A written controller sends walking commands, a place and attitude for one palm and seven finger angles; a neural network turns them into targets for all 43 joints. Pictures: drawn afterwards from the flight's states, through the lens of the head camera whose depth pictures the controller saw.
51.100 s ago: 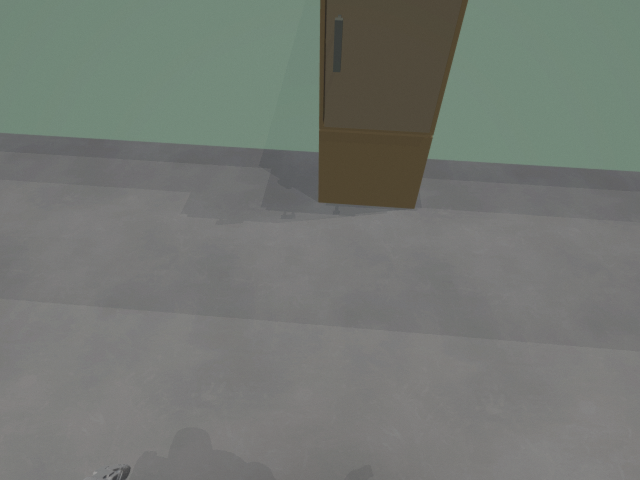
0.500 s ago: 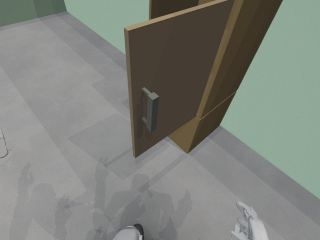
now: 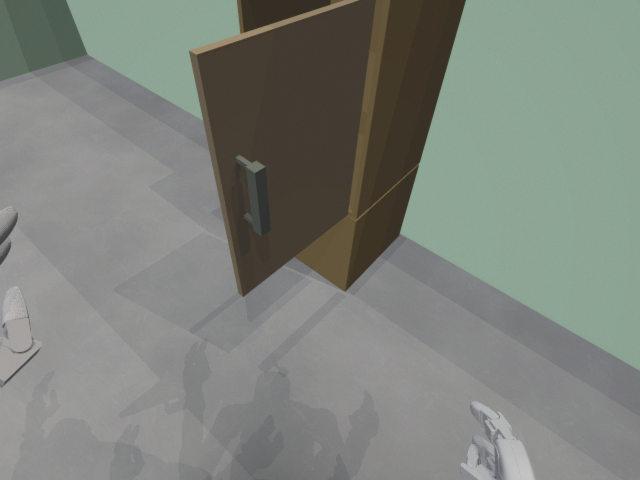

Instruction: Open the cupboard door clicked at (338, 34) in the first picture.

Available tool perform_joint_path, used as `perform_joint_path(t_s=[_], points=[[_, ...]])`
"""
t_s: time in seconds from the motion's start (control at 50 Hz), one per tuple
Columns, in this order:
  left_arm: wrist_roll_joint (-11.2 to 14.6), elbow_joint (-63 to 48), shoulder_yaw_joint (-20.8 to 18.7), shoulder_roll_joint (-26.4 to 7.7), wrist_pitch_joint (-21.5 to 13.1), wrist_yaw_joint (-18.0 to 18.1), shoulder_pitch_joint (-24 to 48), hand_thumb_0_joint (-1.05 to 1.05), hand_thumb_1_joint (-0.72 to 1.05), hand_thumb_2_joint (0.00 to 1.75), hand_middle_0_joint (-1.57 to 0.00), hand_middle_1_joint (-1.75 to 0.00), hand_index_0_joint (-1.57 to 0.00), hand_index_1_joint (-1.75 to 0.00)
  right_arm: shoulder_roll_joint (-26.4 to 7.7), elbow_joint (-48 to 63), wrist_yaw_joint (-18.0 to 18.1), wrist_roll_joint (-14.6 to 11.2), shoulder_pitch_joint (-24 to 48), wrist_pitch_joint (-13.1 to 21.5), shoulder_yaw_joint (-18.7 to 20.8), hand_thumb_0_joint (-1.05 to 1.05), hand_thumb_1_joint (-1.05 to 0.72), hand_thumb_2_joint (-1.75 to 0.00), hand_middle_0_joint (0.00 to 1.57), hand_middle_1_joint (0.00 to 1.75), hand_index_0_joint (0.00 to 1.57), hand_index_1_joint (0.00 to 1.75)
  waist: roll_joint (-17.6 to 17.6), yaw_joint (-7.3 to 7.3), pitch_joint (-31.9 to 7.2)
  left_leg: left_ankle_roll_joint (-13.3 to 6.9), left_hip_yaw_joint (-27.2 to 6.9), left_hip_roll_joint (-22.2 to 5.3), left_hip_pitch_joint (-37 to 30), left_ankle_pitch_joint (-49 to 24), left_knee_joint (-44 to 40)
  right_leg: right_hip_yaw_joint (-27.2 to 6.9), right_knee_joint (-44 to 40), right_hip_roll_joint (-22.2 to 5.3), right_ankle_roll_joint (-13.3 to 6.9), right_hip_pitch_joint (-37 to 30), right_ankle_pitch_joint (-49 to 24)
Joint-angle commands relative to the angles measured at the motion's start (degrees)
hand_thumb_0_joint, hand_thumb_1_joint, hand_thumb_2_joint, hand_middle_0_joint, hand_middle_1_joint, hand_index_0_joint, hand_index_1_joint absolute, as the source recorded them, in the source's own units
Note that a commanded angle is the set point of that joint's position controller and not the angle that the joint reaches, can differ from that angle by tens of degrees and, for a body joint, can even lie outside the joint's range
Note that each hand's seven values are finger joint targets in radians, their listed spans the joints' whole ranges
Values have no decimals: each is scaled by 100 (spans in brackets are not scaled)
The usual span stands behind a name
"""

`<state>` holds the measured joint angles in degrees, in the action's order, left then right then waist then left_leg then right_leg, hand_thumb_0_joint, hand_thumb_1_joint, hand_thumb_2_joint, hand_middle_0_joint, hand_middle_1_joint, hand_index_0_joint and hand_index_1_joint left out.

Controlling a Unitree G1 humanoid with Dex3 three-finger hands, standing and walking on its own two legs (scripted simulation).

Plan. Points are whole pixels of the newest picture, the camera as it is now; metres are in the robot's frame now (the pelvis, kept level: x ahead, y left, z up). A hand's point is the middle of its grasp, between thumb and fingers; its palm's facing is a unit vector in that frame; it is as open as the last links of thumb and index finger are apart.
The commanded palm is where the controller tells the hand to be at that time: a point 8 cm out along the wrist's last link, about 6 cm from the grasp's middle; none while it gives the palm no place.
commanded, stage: stop stepping back and stand still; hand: left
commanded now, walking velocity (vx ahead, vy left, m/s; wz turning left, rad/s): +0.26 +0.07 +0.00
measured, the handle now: (251, 196) +0.61 +0.14 -0.02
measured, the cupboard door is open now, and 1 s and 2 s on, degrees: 87 87 87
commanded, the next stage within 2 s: let the arm hang, fingers relaxed in 0.82 s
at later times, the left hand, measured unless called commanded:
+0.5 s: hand out of the picture +0.17 +0.28 +0.16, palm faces +0.45 -0.75 -0.49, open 7.4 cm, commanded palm +0.11 +0.32 +0.18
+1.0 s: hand (12, 414) +0.18 +0.31 +0.06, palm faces +0.25 -0.82 -0.51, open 7.4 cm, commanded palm none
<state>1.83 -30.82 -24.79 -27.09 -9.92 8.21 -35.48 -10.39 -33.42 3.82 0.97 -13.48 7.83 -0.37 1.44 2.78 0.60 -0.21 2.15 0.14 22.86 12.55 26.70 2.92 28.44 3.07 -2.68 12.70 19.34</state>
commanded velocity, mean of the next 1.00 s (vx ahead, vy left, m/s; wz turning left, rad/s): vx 0.04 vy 0.02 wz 0.00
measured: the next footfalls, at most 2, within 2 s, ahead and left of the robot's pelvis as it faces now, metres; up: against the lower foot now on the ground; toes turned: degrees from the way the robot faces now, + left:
left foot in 0.28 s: -0.01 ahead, +0.15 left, +0.00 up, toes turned +5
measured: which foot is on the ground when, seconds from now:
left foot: up 0.00-0.26, down 0.28-1.00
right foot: down 0.00-1.00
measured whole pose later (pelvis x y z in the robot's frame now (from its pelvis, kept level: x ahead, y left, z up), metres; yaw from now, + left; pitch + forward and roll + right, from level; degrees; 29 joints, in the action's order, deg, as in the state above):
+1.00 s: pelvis -0.04 +0.05 +0.00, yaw +2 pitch +1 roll +0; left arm -1.1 -3.6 -13.6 -23.1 -7.0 3.2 -20.8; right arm -15.1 -41.6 -0.2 0.4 -9.5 6.1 0.7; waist -2.1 -0.5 0.2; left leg -1.6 4.0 0.1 15.3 16.7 30.8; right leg 3.0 30.3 -1.8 0.0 19.0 12.3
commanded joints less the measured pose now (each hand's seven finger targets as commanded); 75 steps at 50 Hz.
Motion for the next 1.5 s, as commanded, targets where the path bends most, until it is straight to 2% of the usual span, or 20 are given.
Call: perform_joint_path(t_s=[0.0,0.04,0.06,0.14,0.2,0.26,0.28,0.32,0.42,0.46,0.6,0.88,0.9,0.92,0.96,1.04,1.06,1.14,1.24,1.48], points=[[7,-850,-760,-899,-312,227,606,0,90,90,-20,-30,-20,-30,-842,409,101,37,421,30,346,0,-90,-90,20,30,20,30,852,-174,-105,198,-350,6,434,789,3359,-2909,-2296,-2257,-857,1370,2759],[-32,-379,-558,-737,-401,225,989,0,90,90,-20,-30,-20,-30,-842,354,136,5,361,102,277,0,-90,-90,20,30,20,30,242,-63,-98,120,-267,-238,520,598,3109,-2012,-1883,-1872,-523,1159,1832],[-64,-158,-498,-724,-439,215,1086,0,90,90,-20,-30,-20,-30,-826,326,177,-15,412,139,269,0,-90,-90,20,30,20,30,284,-91,-91,75,-128,-230,390,572,2757,-1740,-1815,-1741,-443,1123,1681],[-154,-10,-368,-638,-498,246,1102,0,90,90,-20,-30,-20,-30,-841,320,254,-23,459,300,307,0,-90,-90,20,30,20,30,534,-289,-72,-121,286,-114,-1,981,1172,-1828,-1741,-1709,-429,518,1671],[-149,-462,-517,-743,-543,307,982,0,90,90,-20,-30,-20,-30,-812,364,211,-7,359,373,299,0,-90,-90,20,30,20,30,431,-262,-299,-230,345,-65,-723,866,-167,-1563,-1296,-1495,-298,113,1157],[-86,-1006,-672,-801,-651,315,785,0,90,90,-20,-30,-20,-30,-1012,554,161,-31,399,392,379,0,-90,-90,20,30,20,30,-698,-270,-584,-518,-652,-814,-1355,-170,-633,-822,39,-687,113,50,-578],[-70,-876,-784,-915,-633,294,577,0,90,90,-20,-30,-20,-30,-972,467,149,-88,372,360,378,0,-90,-90,20,30,20,30,-901,-300,-659,-503,-745,-999,-1185,17,-631,-582,142,-563,205,112,-482],[-92,-790,-690,-686,-579,286,626,0,90,90,-20,-30,-20,-30,-872,442,129,-89,491,338,267,0,-90,-90,20,30,20,30,-1104,-238,-100,-453,-734,-999,-180,873,-920,-333,178,-437,235,-170,-394],[-37,-303,-566,-553,-554,238,697,0,90,90,-20,-30,-20,-30,-848,412,54,-102,396,330,302,0,-90,-90,20,30,20,30,91,-187,-189,-131,-51,-346,-312,459,157,-1217,-607,-941,12,-129,-703],[-32,-363,-563,-592,-554,231,716,0,90,90,-20,-30,-20,-30,-804,397,21,-94,403,291,288,0,-90,-90,20,30,20,30,208,-178,-368,-100,2,-257,-665,353,298,-1374,-830,-1125,-72,6,-697],[-34,-834,-557,-612,-520,209,832,0,90,90,-20,-30,-20,-30,-788,572,58,-109,601,243,197,0,-90,-90,20,30,20,30,-669,-276,-454,-133,-374,-751,-757,-809,-693,-364,-58,-500,284,-499,-1778],[26,-636,-570,-539,-438,219,483,0,90,90,-20,-30,-20,-30,-803,674,60,-120,571,137,246,0,-90,-90,20,30,20,30,-463,-270,-586,16,-119,-531,-696,-551,-654,-455,-422,-572,260,-774,-2119],[-443,3820,1877,305,365,-651,1055,0,90,90,-20,-30,-20,-30,-1864,-741,-473,-118,866,326,549,0,-90,-90,20,30,20,30,-439,-20,110,-133,-272,-604,-319,-1469,315,-249,330,-981,132,203,-2674],[-349,3995,1738,418,792,-782,1050,0,90,90,-20,-30,-20,-30,-1585,-702,-473,-118,386,-58,544,0,-90,-90,20,30,20,30,-530,-121,-319,-65,-218,-659,-703,-1714,123,-539,206,-919,38,362,-2128],[-365,4407,1841,548,897,-822,1463,0,90,90,-20,-30,-20,-30,-1477,-648,-440,-17,419,-298,430,0,-90,-90,20,30,20,30,-441,-172,-338,-367,-659,-892,-234,-1017,-228,-259,542,-696,72,320,-1065],[-403,5857,1959,193,904,-808,2068,0,90,90,-20,-30,-20,-30,-1612,-916,-406,49,528,-523,385,0,-90,-90,20,30,20,30,811,-274,-507,-325,-615,-646,-479,-727,-124,-549,51,-926,-23,-154,-1510],[-388,6238,2012,165,917,-791,2228,0,90,90,-20,-30,-20,-30,-1574,-1053,-394,48,479,-581,362,0,-90,-90,20,30,20,30,802,-236,-564,-279,-537,-539,-642,-560,-85,-688,-99,-1028,-80,-165,-1569],[-313,7490,2213,272,960,-735,2520,0,90,90,-20,-30,-20,-30,-1292,-1588,-371,65,433,-715,209,0,-90,-90,20,30,20,30,-430,-232,-400,-193,-504,-538,-819,-167,-543,-719,-357,-953,-39,-235,-1058],[-271,8538,2212,481,910,-713,2359,0,90,90,-20,-30,-20,-30,-1094,-2175,-305,50,166,-771,200,0,-90,-90,20,30,20,30,-831,-245,-170,-150,-437,-536,-888,386,-748,-728,-882,-963,-59,-283,-539],[-241,9366,2214,457,910,-685,2381,0,90,90,-20,-30,-20,-30,-1023,-2810,-263,24,-470,-820,271,0,-90,-90,20,30,20,30,-119,-226,322,-198,-421,-557,-939,541,-857,-656,-1272,-978,-84,-47,57]])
